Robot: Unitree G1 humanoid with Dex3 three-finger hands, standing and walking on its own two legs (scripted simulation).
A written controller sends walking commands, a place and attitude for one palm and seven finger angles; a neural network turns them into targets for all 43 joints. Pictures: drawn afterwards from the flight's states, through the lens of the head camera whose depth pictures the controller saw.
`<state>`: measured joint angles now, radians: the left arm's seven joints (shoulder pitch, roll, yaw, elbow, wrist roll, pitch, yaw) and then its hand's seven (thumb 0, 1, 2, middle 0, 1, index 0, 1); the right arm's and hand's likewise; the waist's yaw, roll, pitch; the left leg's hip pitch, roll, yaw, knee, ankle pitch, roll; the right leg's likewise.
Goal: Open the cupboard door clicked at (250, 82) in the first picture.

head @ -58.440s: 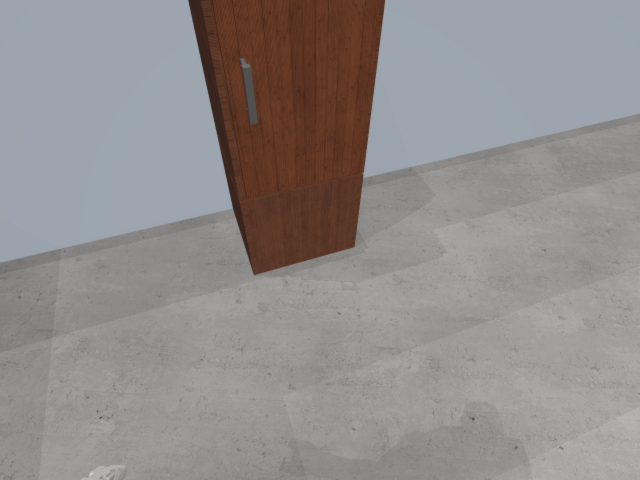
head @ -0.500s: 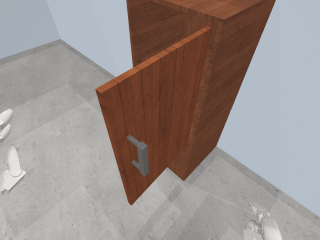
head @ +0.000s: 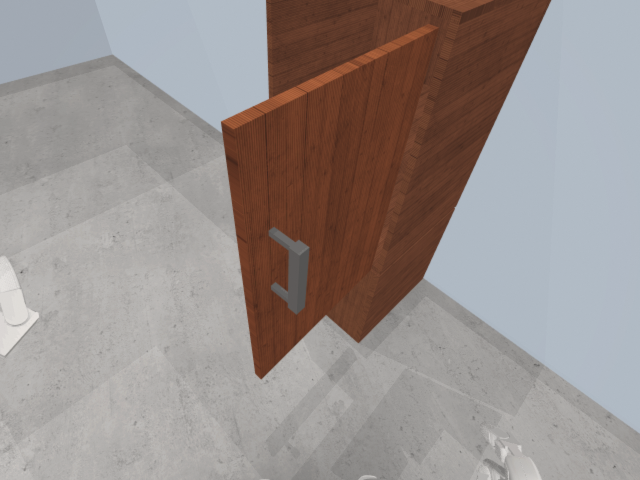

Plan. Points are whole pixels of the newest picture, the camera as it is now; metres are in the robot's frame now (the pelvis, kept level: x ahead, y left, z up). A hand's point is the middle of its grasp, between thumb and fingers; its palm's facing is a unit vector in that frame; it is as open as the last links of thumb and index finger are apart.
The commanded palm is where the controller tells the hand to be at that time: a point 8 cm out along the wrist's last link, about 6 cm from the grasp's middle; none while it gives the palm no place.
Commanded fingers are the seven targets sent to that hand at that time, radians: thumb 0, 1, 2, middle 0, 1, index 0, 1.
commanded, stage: step back with the hand held close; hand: left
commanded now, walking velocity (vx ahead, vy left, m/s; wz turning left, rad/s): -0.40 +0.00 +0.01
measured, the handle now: (287, 272) +0.38 +0.06 +0.03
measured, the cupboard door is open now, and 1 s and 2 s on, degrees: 93 93 93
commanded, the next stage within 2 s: stop stepping back and stand still in 0.42 s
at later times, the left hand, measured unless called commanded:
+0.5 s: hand (57, 428) +0.13 +0.19 +0.19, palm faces +0.21 -0.81 -0.55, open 7.4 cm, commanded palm +0.06 +0.25 +0.20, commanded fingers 0.00 0.90 0.90 -0.20 -0.30 -0.20 -0.30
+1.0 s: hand out of the picture +0.01 +0.20 +0.20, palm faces +0.35 -0.78 -0.52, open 7.4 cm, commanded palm -0.04 +0.24 +0.20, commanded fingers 0.00 0.90 0.90 -0.20 -0.30 -0.20 -0.30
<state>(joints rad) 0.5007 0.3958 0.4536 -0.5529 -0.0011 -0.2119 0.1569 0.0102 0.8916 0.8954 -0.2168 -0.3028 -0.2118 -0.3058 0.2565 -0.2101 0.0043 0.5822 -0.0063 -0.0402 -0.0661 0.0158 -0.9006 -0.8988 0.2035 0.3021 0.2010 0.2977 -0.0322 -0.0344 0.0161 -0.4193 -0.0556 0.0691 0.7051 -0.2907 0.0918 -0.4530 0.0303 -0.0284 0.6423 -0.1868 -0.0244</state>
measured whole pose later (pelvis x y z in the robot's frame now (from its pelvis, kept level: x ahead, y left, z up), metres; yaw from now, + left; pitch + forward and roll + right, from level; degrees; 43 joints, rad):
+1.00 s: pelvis -0.19 -0.05 +0.02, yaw -3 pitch +0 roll +0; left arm 0.61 0.46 0.44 -0.52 -0.04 -0.21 0.14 0.01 0.89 0.90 -0.22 -0.30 -0.21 -0.31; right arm 0.27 -0.19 0.01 0.61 0.00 -0.09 -0.06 0.01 -0.90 -0.90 0.20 0.30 0.20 0.30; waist -0.04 -0.01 -0.04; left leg -0.34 0.02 0.03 0.67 -0.37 0.01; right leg -0.22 0.05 -0.08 0.54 -0.33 -0.08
